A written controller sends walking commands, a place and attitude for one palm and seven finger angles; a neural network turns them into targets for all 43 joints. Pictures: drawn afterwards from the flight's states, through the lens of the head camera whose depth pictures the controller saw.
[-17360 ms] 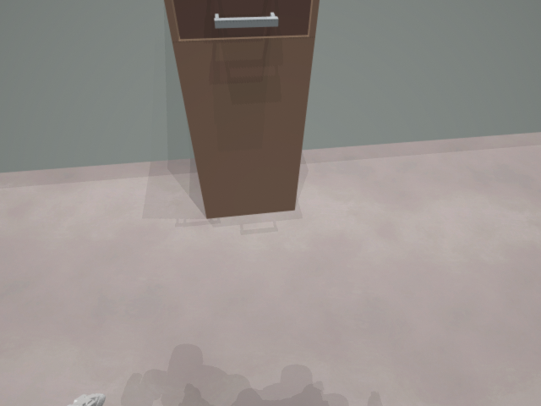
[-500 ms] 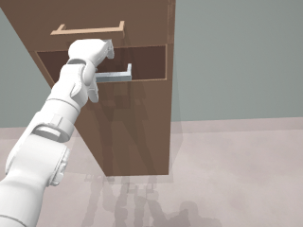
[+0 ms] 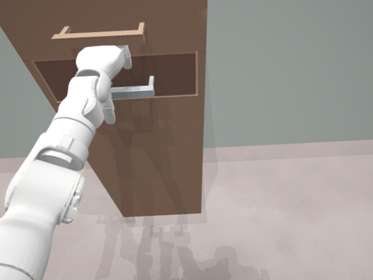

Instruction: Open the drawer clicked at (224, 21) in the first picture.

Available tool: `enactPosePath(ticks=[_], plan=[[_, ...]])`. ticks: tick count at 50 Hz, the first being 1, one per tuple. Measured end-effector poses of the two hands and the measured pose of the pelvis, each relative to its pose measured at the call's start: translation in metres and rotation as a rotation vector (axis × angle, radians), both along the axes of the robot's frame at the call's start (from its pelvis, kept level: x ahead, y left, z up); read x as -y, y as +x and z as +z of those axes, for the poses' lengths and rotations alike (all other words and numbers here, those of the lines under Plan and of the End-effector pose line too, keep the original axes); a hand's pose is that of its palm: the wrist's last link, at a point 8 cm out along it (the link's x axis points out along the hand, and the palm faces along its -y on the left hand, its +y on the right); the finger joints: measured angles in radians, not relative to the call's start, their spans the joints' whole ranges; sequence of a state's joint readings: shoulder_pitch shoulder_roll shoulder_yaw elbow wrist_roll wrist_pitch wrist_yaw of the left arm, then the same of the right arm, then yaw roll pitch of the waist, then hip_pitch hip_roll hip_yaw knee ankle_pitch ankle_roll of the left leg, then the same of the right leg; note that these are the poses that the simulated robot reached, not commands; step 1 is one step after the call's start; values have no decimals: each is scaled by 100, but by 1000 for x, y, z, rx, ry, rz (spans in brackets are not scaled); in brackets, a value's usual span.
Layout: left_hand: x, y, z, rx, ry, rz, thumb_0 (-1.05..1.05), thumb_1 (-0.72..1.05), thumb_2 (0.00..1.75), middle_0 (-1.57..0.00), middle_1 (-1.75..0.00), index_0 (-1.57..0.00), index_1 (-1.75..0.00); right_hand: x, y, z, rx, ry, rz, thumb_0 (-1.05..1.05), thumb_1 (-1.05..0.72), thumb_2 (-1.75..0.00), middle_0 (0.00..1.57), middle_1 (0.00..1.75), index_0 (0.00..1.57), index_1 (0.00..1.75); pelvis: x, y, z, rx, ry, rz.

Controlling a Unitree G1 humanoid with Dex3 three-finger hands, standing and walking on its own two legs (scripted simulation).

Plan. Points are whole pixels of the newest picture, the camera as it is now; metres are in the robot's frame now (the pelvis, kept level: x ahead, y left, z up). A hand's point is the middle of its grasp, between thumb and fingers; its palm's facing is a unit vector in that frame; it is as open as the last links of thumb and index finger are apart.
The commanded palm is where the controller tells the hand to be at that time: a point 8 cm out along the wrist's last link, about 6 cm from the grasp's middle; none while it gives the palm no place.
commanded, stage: lower the fingers behind the handle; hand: left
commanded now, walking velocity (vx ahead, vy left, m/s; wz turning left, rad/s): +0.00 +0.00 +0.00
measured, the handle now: (119, 87) +0.54 +0.16 +0.14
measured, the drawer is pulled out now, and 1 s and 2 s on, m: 0.00 0.00 0.00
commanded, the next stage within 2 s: close the thumb around the handle in 1.22 s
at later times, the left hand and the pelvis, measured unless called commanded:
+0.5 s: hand (119, 85) +0.50 +0.15 +0.17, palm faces +0.05 -0.05 -1.00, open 13.7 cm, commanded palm +0.48 +0.17 +0.21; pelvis +0.01 +0.00 +0.00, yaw -2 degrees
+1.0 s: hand (117, 100) +0.50 +0.16 +0.13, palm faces +0.04 -0.03 -1.00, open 13.7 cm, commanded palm +0.48 +0.17 +0.19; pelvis +0.02 +0.00 -0.01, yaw +0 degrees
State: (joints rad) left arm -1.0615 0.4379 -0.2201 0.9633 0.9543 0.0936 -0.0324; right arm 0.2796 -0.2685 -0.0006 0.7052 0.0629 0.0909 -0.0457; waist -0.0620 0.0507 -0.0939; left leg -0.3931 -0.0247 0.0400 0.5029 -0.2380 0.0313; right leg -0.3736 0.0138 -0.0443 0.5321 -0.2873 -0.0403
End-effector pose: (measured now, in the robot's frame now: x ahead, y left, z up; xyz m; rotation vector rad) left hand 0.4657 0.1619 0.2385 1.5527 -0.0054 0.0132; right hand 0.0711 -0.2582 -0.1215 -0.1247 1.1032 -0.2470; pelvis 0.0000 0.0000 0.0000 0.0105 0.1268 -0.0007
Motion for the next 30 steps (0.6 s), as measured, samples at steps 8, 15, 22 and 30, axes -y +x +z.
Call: enactPosePath(ticks=[8,15,22,30], plan=[[8,10,-14,-12,-18,-36,0,-49,30,-32,-120,-32,-120,3,-16,-2,-40,-5,-37,1,-91,-90,20,30,20,29,-1,3,-1,-19,0,-17],[8,12,-16,40,-22,-37,0,-49,30,-36,-125,-33,-121,0,-19,-7,-80,14,-39,1,-91,-90,20,30,20,29,-1,10,-1,-28,0,-25],[10,13,-16,46,-33,-10,0,-49,30,-36,-126,-34,-125,-1,0,-5,-48,21,-31,1,-91,-90,20,30,20,29,1,14,-1,-27,1,-29],[7,12,-23,8,-12,19,0,-50,30,-34,-124,-32,-126,4,23,3,14,3,-13,1,-91,-90,20,30,20,29,4,13,-2,-29,1,-29]])
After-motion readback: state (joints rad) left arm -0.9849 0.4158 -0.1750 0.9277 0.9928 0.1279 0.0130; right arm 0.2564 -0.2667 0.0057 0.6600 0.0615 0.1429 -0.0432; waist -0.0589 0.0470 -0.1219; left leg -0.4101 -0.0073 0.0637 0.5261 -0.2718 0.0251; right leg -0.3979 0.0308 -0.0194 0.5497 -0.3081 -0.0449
